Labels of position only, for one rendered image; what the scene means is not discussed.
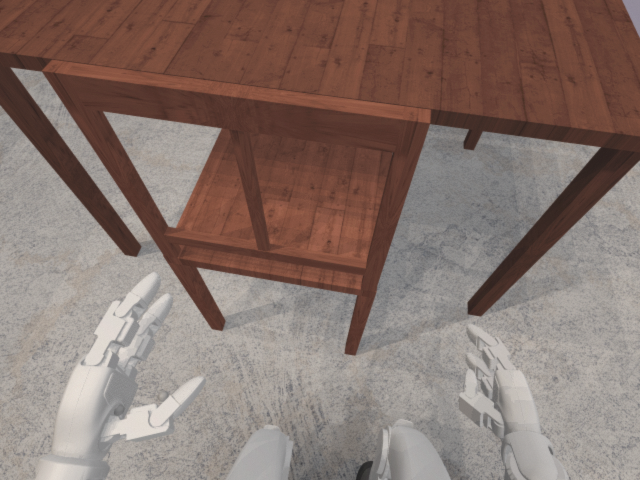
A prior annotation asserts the robot left thigh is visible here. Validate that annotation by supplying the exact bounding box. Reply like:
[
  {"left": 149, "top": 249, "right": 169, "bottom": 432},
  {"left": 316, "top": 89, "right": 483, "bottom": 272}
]
[{"left": 225, "top": 429, "right": 294, "bottom": 480}]

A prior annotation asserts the robot right forearm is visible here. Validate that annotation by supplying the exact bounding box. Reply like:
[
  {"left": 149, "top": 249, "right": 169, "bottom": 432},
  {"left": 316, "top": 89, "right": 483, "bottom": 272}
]
[{"left": 501, "top": 431, "right": 569, "bottom": 480}]

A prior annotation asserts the robot left forearm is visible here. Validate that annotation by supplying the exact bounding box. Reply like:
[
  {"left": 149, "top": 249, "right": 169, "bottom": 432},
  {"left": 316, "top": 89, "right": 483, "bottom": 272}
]
[{"left": 35, "top": 454, "right": 110, "bottom": 480}]

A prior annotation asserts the table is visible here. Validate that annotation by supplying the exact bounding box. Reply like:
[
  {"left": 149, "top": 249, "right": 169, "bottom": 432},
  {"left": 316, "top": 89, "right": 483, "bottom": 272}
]
[{"left": 0, "top": 0, "right": 640, "bottom": 317}]

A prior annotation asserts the robot right hand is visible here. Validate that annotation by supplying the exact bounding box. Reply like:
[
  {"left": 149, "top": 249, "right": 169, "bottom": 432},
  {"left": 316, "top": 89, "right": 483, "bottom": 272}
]
[{"left": 459, "top": 324, "right": 541, "bottom": 442}]

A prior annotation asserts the chair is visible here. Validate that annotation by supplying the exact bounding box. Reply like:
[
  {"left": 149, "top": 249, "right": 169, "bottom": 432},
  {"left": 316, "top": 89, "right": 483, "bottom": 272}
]
[{"left": 42, "top": 60, "right": 431, "bottom": 356}]

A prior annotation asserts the robot left shin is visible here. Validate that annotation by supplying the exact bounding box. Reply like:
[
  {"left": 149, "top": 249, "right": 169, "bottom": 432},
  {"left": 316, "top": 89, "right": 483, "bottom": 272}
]
[{"left": 251, "top": 425, "right": 280, "bottom": 436}]

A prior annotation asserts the robot left hand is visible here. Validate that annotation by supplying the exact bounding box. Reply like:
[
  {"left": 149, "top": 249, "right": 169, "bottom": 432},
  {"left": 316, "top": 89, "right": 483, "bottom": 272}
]
[{"left": 51, "top": 272, "right": 206, "bottom": 460}]

